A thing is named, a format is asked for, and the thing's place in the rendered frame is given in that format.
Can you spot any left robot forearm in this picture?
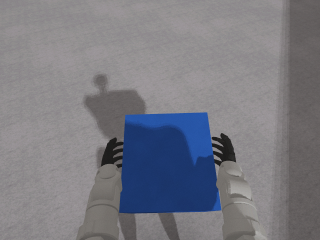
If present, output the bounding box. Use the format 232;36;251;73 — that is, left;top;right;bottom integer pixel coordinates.
76;164;123;240

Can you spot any left robot hand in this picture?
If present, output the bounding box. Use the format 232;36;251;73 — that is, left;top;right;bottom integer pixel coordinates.
101;137;124;168

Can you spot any right robot forearm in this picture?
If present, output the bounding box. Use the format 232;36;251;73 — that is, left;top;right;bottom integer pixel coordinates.
216;160;268;240

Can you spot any right robot hand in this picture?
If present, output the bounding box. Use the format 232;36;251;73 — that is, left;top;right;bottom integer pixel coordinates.
211;133;236;166

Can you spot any carton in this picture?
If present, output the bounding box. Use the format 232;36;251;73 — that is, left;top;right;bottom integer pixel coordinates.
119;112;222;214

